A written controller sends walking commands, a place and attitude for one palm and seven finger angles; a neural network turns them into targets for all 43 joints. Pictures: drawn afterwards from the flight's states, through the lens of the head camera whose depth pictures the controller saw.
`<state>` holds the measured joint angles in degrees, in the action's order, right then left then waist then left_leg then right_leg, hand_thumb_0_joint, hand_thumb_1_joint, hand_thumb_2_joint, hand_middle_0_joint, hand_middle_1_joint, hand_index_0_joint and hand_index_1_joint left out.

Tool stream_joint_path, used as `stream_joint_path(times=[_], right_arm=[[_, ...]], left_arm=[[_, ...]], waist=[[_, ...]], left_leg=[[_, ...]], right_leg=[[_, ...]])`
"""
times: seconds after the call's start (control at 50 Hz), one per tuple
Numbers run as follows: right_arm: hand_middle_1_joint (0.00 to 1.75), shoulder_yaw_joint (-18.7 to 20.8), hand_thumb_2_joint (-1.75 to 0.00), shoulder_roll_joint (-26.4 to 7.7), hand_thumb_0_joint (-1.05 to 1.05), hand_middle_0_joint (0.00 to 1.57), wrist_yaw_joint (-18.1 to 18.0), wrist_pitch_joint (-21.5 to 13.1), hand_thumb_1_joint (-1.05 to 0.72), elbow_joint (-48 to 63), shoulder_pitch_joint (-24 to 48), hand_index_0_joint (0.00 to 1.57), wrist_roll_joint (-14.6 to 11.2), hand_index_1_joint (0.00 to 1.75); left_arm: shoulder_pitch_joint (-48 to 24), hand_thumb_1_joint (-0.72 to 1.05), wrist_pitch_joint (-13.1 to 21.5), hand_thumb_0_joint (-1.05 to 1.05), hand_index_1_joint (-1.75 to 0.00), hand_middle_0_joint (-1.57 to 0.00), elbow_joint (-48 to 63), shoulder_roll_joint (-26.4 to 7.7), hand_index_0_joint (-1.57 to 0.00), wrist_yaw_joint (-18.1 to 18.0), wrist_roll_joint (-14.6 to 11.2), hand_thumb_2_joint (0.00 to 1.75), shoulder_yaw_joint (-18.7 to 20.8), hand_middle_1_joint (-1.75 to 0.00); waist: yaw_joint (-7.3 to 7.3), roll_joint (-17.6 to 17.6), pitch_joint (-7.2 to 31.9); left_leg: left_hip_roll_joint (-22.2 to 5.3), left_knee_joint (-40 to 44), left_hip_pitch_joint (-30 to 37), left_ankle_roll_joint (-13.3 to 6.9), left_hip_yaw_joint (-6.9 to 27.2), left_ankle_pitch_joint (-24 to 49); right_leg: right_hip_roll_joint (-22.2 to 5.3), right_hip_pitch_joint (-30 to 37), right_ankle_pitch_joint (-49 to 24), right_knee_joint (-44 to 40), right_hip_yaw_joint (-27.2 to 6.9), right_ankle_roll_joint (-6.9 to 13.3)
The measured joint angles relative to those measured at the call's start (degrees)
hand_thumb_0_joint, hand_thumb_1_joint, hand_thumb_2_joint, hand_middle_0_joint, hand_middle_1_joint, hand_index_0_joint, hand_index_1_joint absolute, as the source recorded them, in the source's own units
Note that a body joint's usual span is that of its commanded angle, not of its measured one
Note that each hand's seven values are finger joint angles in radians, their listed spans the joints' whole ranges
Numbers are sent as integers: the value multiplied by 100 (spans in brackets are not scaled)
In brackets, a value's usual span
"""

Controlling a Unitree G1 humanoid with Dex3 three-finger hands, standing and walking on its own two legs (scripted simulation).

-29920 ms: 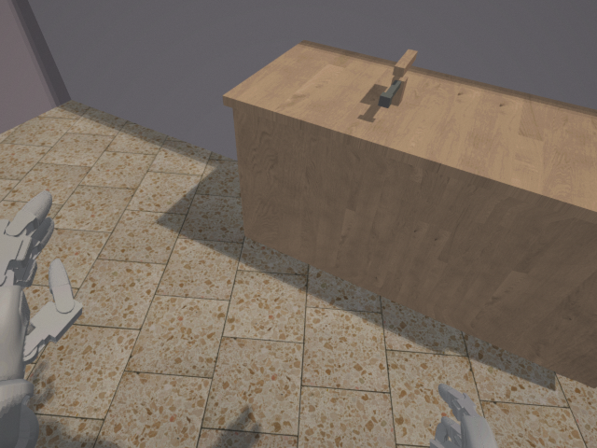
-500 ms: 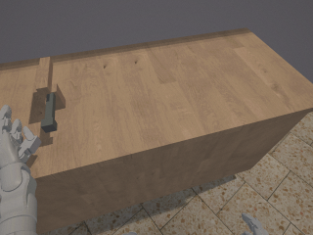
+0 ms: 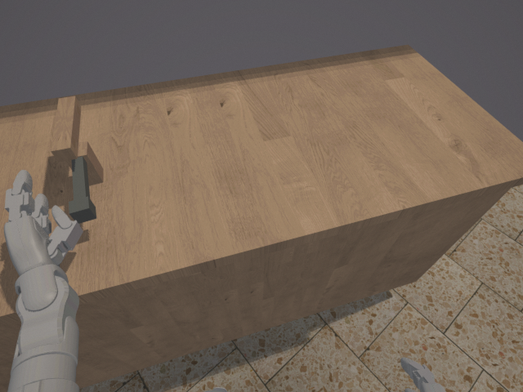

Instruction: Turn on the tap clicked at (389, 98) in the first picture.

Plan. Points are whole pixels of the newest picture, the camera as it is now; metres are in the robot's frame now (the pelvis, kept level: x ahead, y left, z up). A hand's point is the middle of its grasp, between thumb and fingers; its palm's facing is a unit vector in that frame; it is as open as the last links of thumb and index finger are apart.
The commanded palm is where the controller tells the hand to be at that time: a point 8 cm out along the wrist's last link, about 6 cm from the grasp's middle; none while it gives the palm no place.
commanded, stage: push the lever round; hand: left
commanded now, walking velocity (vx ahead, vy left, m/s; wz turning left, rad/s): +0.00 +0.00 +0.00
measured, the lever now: (82, 210) +0.36 +0.30 +0.07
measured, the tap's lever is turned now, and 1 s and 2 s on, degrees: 5 29 54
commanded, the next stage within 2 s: none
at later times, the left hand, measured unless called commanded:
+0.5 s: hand (94, 222) +0.34 +0.27 +0.07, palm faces +0.62 -0.78 -0.05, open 7.7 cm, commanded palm +0.30 +0.29 +0.07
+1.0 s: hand (121, 211) +0.36 +0.24 +0.07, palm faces +0.71 -0.70 -0.07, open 7.7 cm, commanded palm +0.31 +0.26 +0.07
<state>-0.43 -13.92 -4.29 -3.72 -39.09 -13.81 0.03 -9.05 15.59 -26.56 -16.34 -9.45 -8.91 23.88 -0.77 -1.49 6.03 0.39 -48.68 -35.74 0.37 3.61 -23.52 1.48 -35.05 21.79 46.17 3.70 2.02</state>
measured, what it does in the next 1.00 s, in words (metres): stands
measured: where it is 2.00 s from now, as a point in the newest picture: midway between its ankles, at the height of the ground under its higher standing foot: outside the picture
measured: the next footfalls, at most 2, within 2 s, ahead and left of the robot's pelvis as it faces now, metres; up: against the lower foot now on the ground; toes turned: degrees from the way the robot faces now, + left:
none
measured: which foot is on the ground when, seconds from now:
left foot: down 0.00-1.00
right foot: down 0.00-1.00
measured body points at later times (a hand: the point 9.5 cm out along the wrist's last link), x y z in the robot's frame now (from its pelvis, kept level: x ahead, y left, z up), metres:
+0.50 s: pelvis +0.00 +0.00 +0.00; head +0.04 +0.00 +0.45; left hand +0.30 +0.31 +0.07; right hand +0.13 -0.25 -0.11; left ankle +0.00 +0.12 -0.70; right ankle +0.01 -0.10 -0.70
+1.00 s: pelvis +0.00 +0.00 +0.00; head +0.03 +0.00 +0.45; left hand +0.32 +0.27 +0.07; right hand +0.14 -0.25 -0.11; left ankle +0.00 +0.12 -0.70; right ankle +0.01 -0.10 -0.70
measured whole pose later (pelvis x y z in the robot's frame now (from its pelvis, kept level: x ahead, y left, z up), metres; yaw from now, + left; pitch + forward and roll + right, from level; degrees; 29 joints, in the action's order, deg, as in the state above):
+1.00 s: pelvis +0.00 +0.00 +0.00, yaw +0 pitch +10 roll -1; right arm 0.6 -12.4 -2.3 -0.5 -39.9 -12.1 2.4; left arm -15.0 12.1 -27.2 -6.4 -33.7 -0.2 15.8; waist -1.4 -1.4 7.6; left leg 0.6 -48.8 -35.6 0.5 3.7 -23.6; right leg 1.3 -35.0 22.2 46.6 3.8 2.1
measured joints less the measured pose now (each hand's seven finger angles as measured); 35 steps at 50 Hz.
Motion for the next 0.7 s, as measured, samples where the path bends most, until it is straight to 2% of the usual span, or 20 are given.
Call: stream_joint_path(times=[0.14,0.3,0.58,0.7], right_arm=[[30,34,-89,-31,1,20,-5,26,-90,-4,-10,20,-4,30],[30,61,-89,-11,1,20,46,43,-90,-19,4,20,24,30],[30,49,-89,59,1,20,97,99,-90,-19,90,20,100,30],[30,40,-89,94,1,20,122,131,-90,-41,138,20,149,30]], left_arm=[[-69,91,-15,1,-15,-16,-60,18,-15,-45,32,90,-10,-15],[-53,92,25,2,-15,-16,16,209,-15,-352,59,90,-92,-15],[-209,94,-66,2,-15,-15,129,555,-15,-1183,358,91,-480,-15],[-381,94,-133,2,-15,-15,76,727,-15,-1607,567,91,-686,-15]], waist=[[-11,8,-9],[-25,19,41],[-28,-3,46],[-34,-17,69]], left_leg=[[-3,4,-9,14,16,5],[-10,8,-2,17,0,-1],[27,-28,-14,3,20,4],[45,-50,-44,-2,25,-1]], right_leg=[[3,-9,5,6,15,15],[10,-14,9,12,-1,16],[-26,-9,17,43,19,-1],[-44,-37,31,71,24,-9]])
